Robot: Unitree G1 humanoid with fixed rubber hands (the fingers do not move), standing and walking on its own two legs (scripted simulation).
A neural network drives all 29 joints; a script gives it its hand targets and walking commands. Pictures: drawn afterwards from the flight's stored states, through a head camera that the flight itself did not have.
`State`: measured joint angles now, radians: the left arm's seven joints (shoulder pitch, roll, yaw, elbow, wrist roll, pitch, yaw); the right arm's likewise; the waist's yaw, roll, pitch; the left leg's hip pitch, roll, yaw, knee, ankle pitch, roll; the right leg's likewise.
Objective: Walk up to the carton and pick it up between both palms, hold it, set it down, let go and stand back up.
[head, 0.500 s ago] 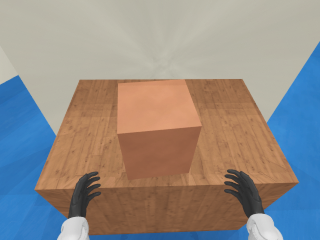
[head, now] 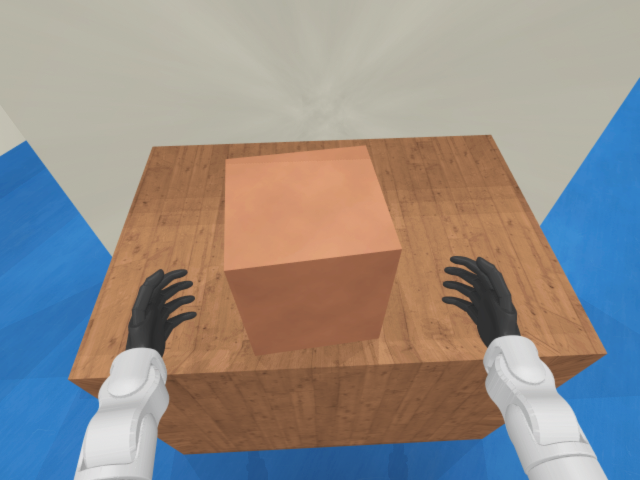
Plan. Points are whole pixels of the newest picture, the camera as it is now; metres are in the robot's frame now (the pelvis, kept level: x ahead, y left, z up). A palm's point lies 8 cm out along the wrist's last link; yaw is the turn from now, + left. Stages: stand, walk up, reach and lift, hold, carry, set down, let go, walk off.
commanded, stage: reach and lift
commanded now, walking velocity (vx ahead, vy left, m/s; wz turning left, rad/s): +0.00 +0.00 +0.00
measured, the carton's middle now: (307, 255) +0.42 +0.06 -0.02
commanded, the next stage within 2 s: none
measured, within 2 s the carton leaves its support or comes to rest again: neither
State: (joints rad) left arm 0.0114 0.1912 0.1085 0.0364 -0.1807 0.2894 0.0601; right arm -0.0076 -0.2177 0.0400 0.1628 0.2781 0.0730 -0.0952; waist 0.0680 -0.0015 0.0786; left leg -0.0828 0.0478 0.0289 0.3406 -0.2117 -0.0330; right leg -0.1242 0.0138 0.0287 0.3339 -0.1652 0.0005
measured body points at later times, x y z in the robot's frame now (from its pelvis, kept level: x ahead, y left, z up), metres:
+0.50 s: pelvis -0.01 +0.00 +0.00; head +0.03 +0.01 +0.45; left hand +0.34 +0.26 +0.08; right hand +0.39 -0.16 +0.08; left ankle -0.02 +0.14 -0.75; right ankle +0.01 -0.12 -0.75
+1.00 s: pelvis -0.01 +0.00 +0.00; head +0.04 +0.01 +0.44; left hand +0.40 +0.27 +0.12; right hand +0.45 -0.15 +0.12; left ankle -0.02 +0.14 -0.75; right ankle +0.01 -0.12 -0.75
